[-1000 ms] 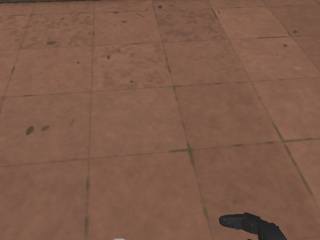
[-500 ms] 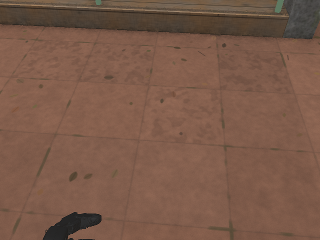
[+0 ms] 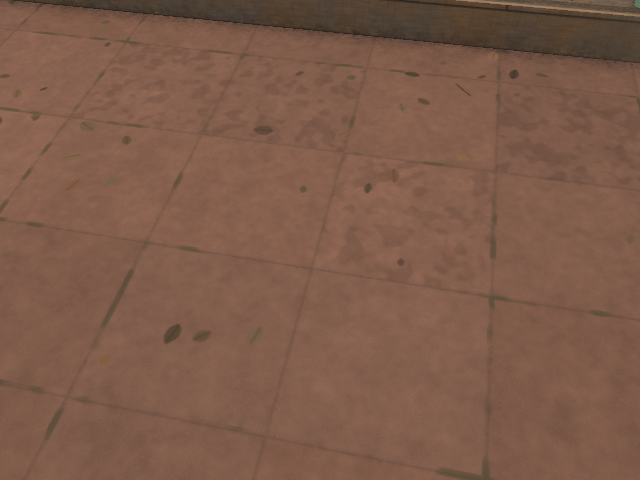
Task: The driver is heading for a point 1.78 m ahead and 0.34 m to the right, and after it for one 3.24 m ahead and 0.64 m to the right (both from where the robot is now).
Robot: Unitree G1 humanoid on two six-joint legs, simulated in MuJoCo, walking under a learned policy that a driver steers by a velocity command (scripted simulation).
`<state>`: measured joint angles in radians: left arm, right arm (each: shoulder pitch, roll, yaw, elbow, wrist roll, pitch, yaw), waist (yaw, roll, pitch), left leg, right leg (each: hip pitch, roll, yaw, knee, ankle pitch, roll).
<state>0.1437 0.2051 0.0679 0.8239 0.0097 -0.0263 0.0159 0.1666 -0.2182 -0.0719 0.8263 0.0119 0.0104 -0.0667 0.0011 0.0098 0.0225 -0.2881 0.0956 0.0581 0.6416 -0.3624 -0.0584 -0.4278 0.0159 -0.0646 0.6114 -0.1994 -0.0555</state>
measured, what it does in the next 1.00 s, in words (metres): steps on the spot, turning right: left foot, then right foot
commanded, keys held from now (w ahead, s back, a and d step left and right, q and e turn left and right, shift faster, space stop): e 0.60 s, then no key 0.20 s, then q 0.14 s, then w+q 0.06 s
